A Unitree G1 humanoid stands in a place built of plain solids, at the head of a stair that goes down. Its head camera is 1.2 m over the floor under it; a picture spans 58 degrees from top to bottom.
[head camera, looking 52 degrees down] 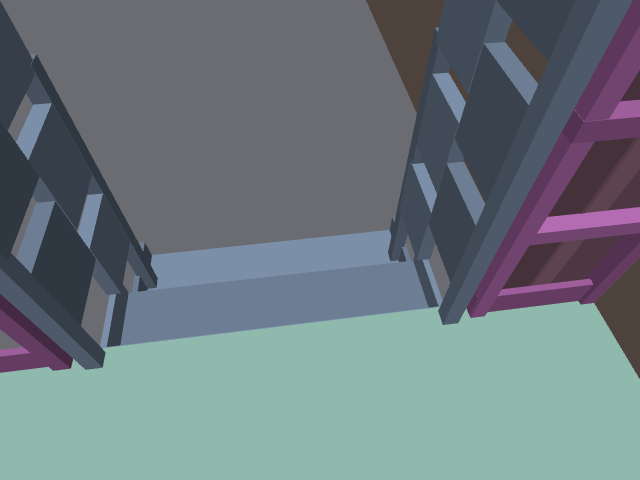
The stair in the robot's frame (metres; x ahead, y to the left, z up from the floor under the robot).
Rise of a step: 0.18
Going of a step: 0.30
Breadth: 1.12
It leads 8 degrees to the left of straight ahead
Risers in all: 3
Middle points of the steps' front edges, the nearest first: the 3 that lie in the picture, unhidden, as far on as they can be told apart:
0.61 0.13 0.00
0.90 0.17 -0.18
1.20 0.21 -0.35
